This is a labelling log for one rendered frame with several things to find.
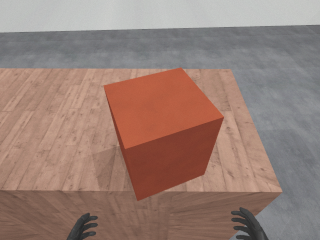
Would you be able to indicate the carton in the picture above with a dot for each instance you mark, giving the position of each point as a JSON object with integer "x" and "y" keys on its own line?
{"x": 166, "y": 128}

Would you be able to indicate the left robot hand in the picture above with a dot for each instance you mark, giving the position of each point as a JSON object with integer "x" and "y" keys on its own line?
{"x": 79, "y": 227}

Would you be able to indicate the right robot hand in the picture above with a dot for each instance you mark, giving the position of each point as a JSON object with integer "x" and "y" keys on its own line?
{"x": 253, "y": 228}

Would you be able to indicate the pedestal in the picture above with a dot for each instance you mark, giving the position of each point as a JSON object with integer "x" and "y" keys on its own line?
{"x": 60, "y": 159}

